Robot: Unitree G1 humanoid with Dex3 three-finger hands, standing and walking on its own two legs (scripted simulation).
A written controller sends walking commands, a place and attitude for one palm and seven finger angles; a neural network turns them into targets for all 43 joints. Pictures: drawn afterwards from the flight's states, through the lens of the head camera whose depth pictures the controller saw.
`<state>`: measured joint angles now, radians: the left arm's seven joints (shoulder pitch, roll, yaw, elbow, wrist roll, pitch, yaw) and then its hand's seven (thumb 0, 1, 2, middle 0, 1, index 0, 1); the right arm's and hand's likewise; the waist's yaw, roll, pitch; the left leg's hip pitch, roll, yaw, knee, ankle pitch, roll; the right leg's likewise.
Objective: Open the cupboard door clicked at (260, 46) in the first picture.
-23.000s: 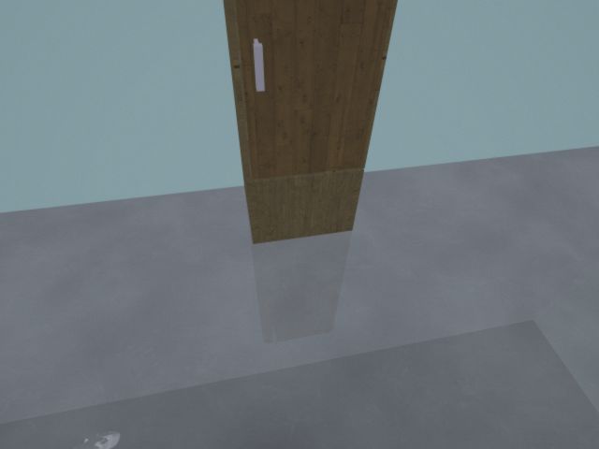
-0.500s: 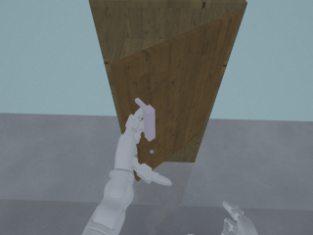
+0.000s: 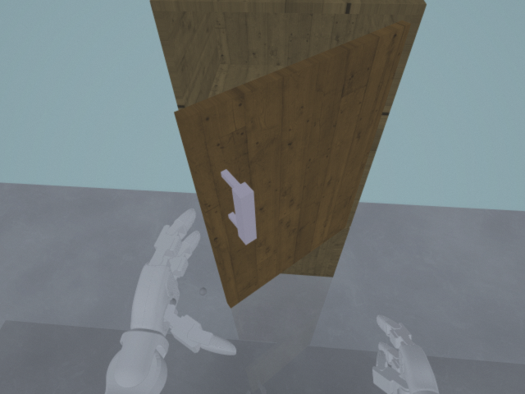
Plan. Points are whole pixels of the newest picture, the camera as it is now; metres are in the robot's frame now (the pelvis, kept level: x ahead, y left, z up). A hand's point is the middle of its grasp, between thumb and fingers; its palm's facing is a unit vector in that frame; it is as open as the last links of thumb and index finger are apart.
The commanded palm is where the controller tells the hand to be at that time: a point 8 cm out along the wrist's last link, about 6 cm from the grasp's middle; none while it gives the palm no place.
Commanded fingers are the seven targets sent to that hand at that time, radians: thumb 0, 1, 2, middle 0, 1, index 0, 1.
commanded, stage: slide the hand sideways off the handle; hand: left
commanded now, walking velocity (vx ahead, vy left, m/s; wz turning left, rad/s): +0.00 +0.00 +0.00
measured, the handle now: (237, 207) +0.37 +0.07 +0.08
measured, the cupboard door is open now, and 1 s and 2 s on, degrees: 41 41 41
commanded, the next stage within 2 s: draw the hand back to the body in 0.20 s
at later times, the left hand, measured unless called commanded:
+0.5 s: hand (167, 300) +0.22 +0.14 +0.10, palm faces -0.02 -1.00 -0.08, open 16.3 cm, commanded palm +0.19 +0.20 +0.10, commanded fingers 0.00 -0.50 0.30 -0.15 -0.30 -0.15 -0.30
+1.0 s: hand (85, 296) +0.20 +0.22 +0.14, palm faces +0.21 -0.93 -0.29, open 14.9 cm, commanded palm +0.16 +0.26 +0.15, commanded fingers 0.00 0.06 0.54 -0.17 -0.30 -0.17 -0.30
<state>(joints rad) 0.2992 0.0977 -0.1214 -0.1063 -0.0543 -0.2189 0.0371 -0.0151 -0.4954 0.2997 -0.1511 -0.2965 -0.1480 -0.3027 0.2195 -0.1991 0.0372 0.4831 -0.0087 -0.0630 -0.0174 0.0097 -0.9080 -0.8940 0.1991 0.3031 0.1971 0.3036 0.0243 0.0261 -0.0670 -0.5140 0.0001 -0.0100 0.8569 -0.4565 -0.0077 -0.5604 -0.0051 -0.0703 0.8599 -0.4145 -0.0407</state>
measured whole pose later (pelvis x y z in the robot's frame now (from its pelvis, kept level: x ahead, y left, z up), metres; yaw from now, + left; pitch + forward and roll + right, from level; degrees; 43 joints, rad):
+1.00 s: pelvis +0.00 +0.03 +0.03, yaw +0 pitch +0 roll -1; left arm 0.51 0.27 0.09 -0.41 -0.04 -0.08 0.07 -0.01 -0.25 0.40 -0.16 -0.30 -0.16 -0.30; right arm 0.24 -0.21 0.07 0.55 0.00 -0.18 -0.09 0.01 -0.91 -0.89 0.20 0.30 0.20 0.30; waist 0.05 0.05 -0.03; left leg -0.28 -0.01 -0.01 0.67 -0.38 0.03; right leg -0.30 -0.01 -0.06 0.63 -0.32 0.00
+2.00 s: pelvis +0.01 +0.01 +0.05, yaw -1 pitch -5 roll -1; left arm 0.46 0.34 0.33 -0.38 -0.03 -0.10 0.11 0.01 0.89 0.90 -0.21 -0.30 -0.21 -0.30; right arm 0.19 -0.22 0.02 0.66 -0.01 -0.13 -0.07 0.01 -0.91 -0.89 0.20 0.30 0.20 0.30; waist 0.07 0.06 0.04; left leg -0.03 0.01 0.01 0.39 -0.26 0.01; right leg -0.07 0.02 -0.05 0.36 -0.20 -0.02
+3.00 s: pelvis -0.12 +0.04 +0.02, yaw +2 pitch +0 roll -2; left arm 0.54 0.46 0.50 -0.54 0.00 -0.26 0.15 0.01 0.89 0.90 -0.21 -0.30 -0.21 -0.30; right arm 0.25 -0.19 -0.01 0.61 -0.01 -0.13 -0.07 0.01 -0.91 -0.89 0.20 0.30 0.20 0.30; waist 0.00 0.00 0.02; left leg -0.47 -0.01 -0.01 0.61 -0.15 0.06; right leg -0.32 0.08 0.03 0.81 -0.37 0.02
